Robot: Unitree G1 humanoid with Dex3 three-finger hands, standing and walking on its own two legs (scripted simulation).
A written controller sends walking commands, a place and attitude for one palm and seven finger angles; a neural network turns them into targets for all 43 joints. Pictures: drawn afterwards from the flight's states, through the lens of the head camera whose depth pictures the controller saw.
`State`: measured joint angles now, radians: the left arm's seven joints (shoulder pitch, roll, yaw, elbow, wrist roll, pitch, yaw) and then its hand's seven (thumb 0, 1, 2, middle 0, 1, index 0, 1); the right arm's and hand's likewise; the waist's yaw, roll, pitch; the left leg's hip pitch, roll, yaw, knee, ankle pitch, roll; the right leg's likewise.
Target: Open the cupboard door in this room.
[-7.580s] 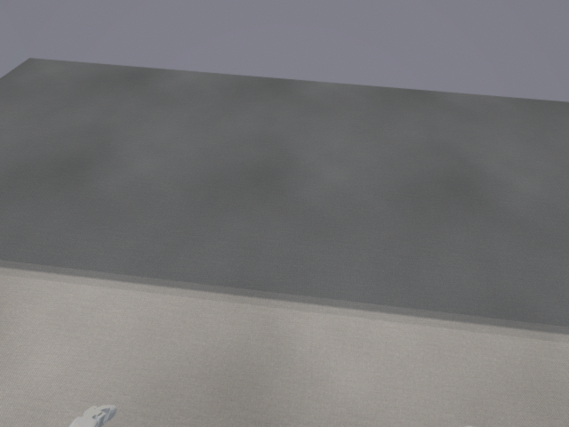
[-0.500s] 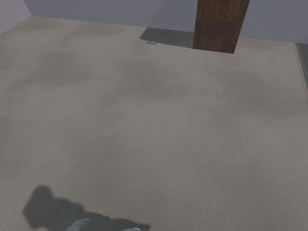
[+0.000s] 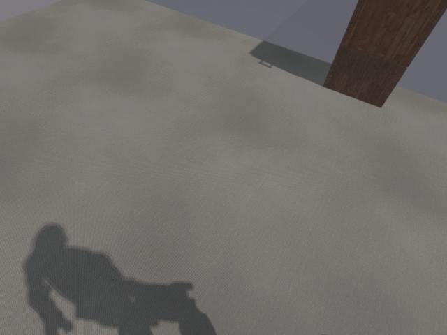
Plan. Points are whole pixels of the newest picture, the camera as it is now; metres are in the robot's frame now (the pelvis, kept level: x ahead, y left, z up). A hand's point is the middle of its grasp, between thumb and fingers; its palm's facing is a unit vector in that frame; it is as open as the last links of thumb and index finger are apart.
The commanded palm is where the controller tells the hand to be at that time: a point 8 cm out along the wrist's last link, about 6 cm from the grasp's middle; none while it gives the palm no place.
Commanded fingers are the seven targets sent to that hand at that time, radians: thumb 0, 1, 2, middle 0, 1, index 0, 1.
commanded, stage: turn or walk to find it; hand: left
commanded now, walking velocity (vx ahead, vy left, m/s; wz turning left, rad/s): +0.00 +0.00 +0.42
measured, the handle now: out of the picture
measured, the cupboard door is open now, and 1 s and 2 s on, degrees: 0 0 0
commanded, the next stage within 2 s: stand and wait in 0.04 s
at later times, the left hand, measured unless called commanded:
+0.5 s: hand out of the picture +0.01 +0.14 -0.17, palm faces +0.04 -0.98 -0.21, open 7.3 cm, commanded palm none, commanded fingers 0.00 0.90 0.90 -0.20 -0.30 -0.20 -0.30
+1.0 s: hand out of the picture -0.03 +0.16 -0.19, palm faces +0.14 -0.98 -0.17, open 7.4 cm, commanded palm none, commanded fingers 0.00 0.90 0.90 -0.20 -0.30 -0.20 -0.30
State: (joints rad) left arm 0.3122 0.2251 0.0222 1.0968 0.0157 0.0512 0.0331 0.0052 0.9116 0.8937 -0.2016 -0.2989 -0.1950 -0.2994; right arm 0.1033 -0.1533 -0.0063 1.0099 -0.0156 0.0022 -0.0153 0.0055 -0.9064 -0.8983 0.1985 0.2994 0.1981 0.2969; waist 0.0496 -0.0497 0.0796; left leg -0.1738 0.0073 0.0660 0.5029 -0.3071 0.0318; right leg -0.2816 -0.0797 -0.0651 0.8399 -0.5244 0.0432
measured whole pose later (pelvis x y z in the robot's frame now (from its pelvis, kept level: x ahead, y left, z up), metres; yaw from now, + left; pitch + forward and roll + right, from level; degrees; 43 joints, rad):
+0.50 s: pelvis -0.02 -0.04 +0.00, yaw +2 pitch -2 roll +1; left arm 0.23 0.17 0.01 1.11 0.01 0.01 0.02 0.00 0.93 0.89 -0.20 -0.30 -0.20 -0.30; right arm 0.31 -0.17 -0.02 1.15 -0.02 0.02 -0.02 0.01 -0.91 -0.90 0.20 0.30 0.20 0.30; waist -0.01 0.01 0.02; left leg -0.16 0.04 0.04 0.45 -0.25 -0.03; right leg -0.19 -0.03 -0.09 0.48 -0.25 -0.01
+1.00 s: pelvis -0.03 -0.01 -0.01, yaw +5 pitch -1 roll -1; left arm 0.26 0.16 0.04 1.09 0.02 0.04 0.03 0.00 0.91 0.89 -0.20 -0.30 -0.20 -0.30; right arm 0.28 -0.13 -0.04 1.09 -0.02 0.02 -0.01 0.00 -0.91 -0.90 0.20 0.30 0.20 0.30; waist 0.00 -0.02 0.04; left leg -0.30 0.01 -0.01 0.61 -0.30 0.00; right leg -0.27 -0.08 -0.14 0.58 -0.28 0.01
